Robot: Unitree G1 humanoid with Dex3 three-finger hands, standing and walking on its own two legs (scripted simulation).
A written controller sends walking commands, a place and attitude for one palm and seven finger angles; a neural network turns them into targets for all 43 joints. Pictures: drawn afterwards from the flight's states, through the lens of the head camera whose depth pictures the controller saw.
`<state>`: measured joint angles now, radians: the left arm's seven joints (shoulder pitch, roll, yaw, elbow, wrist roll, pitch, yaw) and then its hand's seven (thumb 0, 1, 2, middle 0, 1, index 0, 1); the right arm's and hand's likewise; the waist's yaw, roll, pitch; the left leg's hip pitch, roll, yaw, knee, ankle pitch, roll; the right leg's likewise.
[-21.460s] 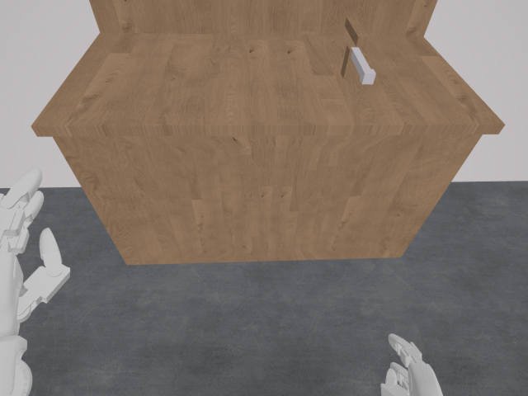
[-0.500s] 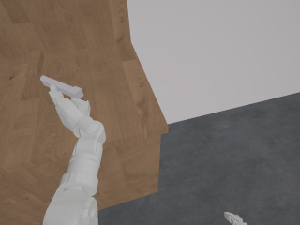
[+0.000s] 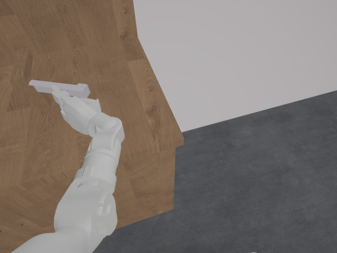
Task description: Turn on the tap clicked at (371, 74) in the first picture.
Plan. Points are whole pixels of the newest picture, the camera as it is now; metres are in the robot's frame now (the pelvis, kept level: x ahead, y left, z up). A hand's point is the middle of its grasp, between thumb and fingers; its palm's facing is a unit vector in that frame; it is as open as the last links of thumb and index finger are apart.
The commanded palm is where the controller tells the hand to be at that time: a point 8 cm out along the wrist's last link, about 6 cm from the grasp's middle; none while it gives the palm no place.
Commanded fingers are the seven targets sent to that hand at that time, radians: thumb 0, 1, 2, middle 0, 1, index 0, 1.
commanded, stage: push the lever round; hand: left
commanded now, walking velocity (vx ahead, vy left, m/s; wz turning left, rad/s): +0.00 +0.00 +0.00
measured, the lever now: (82, 91) +0.49 +0.22 +0.12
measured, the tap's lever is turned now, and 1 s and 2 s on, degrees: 62 84 84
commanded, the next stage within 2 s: lift the hand up off the lever in 0.42 s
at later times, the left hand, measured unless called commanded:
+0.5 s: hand (98, 95) +0.48 +0.18 +0.11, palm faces +0.82 -0.56 -0.13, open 7.7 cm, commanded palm +0.43 +0.20 +0.11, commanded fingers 0.00 0.90 0.90 -0.15 -0.15 -0.15 -0.15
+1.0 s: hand (97, 92) +0.47 +0.18 +0.13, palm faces +0.80 -0.59 -0.11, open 7.8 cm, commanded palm +0.42 +0.20 +0.13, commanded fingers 0.00 0.90 0.90 -0.15 -0.15 -0.15 -0.15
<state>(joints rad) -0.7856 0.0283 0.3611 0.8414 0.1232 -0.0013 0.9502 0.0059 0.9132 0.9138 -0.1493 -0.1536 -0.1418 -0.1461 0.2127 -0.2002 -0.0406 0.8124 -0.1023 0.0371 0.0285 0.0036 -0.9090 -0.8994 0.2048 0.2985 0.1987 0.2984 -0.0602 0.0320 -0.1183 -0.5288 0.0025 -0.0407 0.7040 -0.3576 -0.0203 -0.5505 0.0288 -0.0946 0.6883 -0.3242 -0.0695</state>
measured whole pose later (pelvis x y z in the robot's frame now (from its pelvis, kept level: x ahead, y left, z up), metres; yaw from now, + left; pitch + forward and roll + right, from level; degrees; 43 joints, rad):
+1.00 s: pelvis +0.01 +0.00 +0.00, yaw -1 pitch +11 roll +0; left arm -0.85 0.06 0.41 0.87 0.13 0.02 0.93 0.02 0.90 0.90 -0.15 -0.15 -0.16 -0.15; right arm 0.26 -0.20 -0.05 0.81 -0.12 0.02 0.05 0.00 -0.91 -0.90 0.20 0.30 0.20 0.30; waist -0.08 0.04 -0.13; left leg -0.52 0.01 -0.03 0.69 -0.36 -0.02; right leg -0.54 0.04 -0.09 0.66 -0.32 -0.07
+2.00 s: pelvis +0.00 +0.00 +0.01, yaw +0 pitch +7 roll +0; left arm -0.82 0.03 0.35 0.71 0.10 0.20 0.90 0.02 0.90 0.90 -0.15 -0.15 -0.15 -0.15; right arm 0.20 -0.21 -0.04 0.83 -0.08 0.01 0.00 0.00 -0.91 -0.90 0.20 0.30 0.20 0.30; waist -0.03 0.04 -0.10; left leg -0.38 0.01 -0.04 0.57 -0.30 -0.02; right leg -0.41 0.04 -0.09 0.56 -0.28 -0.07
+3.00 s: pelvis +0.02 +0.00 +0.02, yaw -1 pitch +4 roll +0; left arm -0.77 0.00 0.32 0.55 0.07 0.34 0.87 0.02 0.90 0.90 -0.15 -0.15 -0.16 -0.15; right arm 0.16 -0.20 -0.03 0.83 -0.06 0.03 -0.02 0.00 -0.91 -0.90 0.21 0.30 0.20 0.30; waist 0.02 0.04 -0.09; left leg -0.27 0.01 -0.02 0.48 -0.28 -0.02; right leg -0.30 0.04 -0.07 0.48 -0.26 -0.06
